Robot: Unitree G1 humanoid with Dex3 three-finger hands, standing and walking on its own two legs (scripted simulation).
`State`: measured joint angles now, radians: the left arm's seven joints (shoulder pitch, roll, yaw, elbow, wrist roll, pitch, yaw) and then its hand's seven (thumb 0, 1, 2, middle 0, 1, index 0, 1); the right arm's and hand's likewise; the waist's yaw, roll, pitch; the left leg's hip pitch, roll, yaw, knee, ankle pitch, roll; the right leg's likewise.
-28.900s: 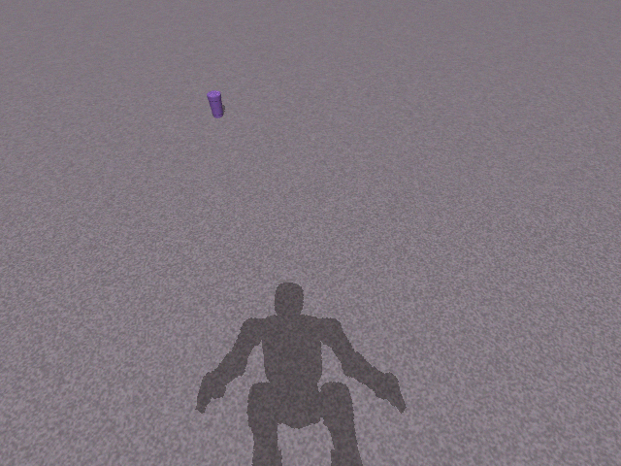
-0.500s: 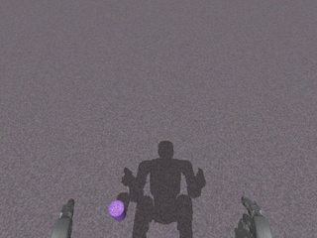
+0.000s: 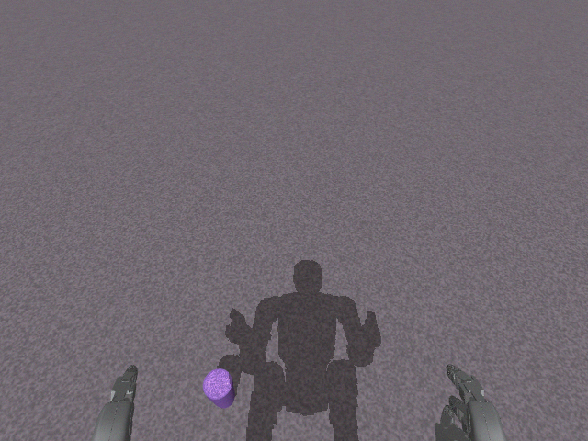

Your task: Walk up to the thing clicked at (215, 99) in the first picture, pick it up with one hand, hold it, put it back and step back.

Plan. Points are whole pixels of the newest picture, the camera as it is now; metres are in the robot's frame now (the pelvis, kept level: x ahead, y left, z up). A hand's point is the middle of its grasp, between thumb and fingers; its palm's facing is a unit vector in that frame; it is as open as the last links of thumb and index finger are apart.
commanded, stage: stand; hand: left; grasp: from the side
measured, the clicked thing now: (221, 391) +0.39 +0.22 -0.65
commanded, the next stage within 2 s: none
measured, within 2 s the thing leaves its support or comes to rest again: neither
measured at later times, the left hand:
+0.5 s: hand out of the picture +0.14 +0.22 -0.10, palm faces -0.04 -0.94 -0.34, open 8.5 cm
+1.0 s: hand out of the picture +0.04 +0.26 -0.10, palm faces -0.01 -0.94 -0.35, open 7.4 cm
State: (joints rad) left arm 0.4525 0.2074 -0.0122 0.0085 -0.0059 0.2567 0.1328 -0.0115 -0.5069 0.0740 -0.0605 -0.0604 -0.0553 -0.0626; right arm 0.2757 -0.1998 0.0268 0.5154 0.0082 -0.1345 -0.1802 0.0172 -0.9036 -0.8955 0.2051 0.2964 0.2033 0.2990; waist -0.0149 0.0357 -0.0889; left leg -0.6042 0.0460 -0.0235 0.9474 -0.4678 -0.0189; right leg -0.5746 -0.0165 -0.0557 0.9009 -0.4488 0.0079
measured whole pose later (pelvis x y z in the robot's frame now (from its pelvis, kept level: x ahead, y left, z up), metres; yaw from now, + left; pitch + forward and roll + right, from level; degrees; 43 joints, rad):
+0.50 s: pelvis +0.00 +0.00 +0.02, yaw +0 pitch +1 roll +0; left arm 0.23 0.31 0.00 0.62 0.05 0.03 0.02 0.00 0.69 0.85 -0.21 -0.29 -0.20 -0.30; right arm 0.18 -0.28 -0.02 0.80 -0.06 -0.03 -0.03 0.01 -0.90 -0.89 0.21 0.30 0.21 0.30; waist 0.01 -0.02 0.01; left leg -0.42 0.02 0.01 0.80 -0.41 -0.01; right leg -0.42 -0.04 -0.03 0.81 -0.41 0.01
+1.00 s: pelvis +0.00 +0.01 +0.05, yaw +0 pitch -3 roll +0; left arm 0.17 0.31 0.00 1.12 0.03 0.00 0.02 0.00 0.90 0.90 -0.21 -0.30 -0.20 -0.30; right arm 0.16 -0.30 -0.02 1.10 -0.03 -0.01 -0.01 0.01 -0.91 -0.89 0.20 0.30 0.20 0.30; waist 0.01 0.02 0.05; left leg -0.13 0.00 0.02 0.39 -0.20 0.00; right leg -0.14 -0.05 -0.03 0.41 -0.21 0.03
